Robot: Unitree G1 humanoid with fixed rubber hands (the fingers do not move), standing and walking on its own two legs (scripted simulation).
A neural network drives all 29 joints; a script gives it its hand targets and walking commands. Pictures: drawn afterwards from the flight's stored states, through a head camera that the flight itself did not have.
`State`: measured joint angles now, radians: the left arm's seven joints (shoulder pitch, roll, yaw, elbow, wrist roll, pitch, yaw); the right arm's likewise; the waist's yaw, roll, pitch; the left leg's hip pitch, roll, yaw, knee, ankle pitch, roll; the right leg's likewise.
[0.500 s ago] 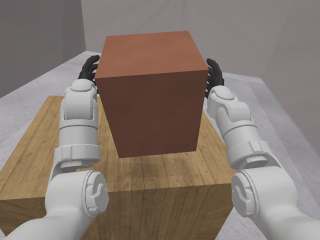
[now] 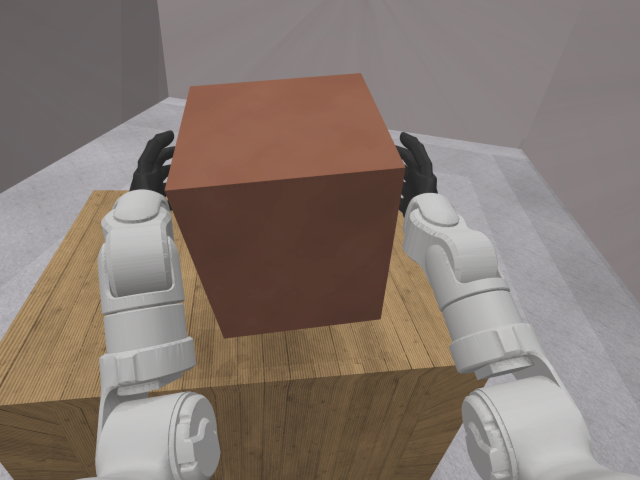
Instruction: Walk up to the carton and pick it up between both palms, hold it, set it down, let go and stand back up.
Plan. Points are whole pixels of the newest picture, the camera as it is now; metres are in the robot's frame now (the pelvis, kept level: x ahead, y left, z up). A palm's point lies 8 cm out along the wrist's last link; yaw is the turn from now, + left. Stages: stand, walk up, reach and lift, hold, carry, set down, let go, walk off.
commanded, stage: hold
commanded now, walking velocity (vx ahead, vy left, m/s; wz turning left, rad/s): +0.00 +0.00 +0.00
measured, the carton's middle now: (290, 209) +0.39 +0.03 +0.21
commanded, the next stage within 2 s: none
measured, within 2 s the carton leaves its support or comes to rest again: neither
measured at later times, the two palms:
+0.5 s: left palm (167, 148) +0.37 +0.17 +0.29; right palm (434, 170) +0.37 -0.14 +0.29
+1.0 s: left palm (180, 185) +0.36 +0.15 +0.26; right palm (442, 205) +0.35 -0.15 +0.25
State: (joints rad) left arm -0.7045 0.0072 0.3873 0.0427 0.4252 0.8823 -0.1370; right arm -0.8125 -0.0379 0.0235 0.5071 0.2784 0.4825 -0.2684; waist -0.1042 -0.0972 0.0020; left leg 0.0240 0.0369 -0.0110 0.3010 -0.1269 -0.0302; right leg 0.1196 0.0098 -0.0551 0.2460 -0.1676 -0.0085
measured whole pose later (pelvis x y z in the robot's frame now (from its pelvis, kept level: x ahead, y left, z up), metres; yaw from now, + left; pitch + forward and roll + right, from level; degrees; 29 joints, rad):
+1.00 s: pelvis +0.01 +0.01 +0.00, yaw -1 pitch -11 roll -1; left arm -0.68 -0.03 0.36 0.00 0.43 0.87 -0.11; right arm -0.77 -0.10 0.07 0.43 0.33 0.49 -0.28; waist -0.13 -0.04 0.00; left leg 0.03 0.03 0.01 0.30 -0.14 -0.02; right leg 0.13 0.00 -0.03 0.23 -0.17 0.00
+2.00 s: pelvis +0.00 +0.00 +0.00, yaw +1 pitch -10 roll -1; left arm -0.81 0.04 0.38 0.19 0.43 0.86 -0.12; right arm -0.92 -0.06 -0.02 0.63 0.28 0.49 -0.26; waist -0.12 -0.09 -0.04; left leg -0.01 0.03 -0.02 0.32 -0.13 -0.02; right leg 0.09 0.00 -0.07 0.26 -0.17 0.00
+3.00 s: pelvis +0.02 +0.02 +0.00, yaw +0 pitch -13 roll +0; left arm -0.73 0.00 0.36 0.22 0.41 0.58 -0.12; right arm -0.72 0.00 -0.06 0.62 0.14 0.04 -0.23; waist -0.11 -0.15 0.11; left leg 0.09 0.01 0.01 0.32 -0.18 0.00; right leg 0.19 -0.02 -0.04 0.24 -0.20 0.03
